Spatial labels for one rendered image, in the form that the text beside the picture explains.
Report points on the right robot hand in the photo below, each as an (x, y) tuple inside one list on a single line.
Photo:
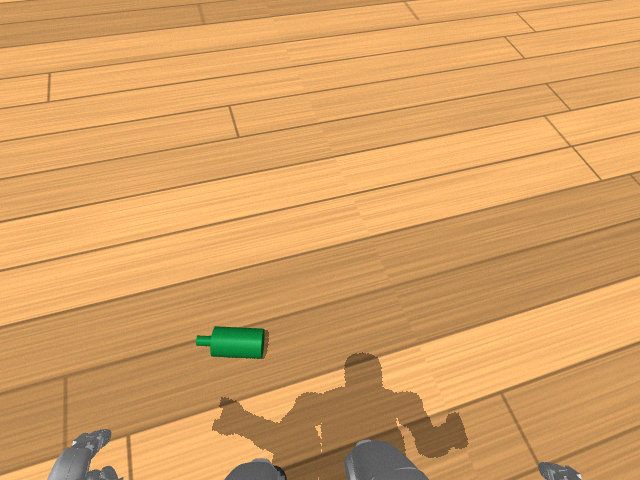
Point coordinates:
[(551, 471)]

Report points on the bottle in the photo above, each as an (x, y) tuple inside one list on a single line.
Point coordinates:
[(234, 342)]

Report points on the left robot hand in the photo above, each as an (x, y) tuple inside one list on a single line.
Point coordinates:
[(73, 463)]

